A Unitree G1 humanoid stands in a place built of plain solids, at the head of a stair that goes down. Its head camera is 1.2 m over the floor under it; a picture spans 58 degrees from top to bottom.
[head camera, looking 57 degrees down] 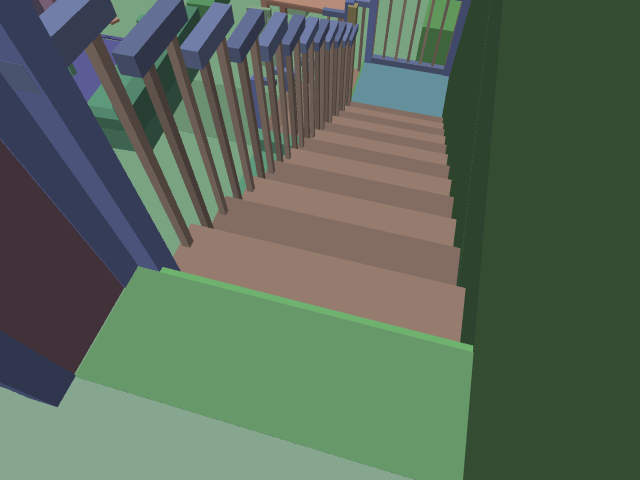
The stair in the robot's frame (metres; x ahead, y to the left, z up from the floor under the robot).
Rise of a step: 0.16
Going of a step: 0.28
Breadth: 1.05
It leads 15 degrees to the right of straight ahead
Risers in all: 13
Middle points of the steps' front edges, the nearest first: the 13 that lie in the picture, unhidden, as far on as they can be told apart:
0.56 0.07 0.00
0.83 -0.01 -0.16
1.09 -0.08 -0.33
1.36 -0.15 -0.49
1.62 -0.23 -0.65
1.89 -0.30 -0.82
2.15 -0.37 -0.98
2.42 -0.44 -1.14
2.68 -0.52 -1.31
2.95 -0.59 -1.47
3.21 -0.66 -1.63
3.48 -0.74 -1.80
3.74 -0.81 -1.96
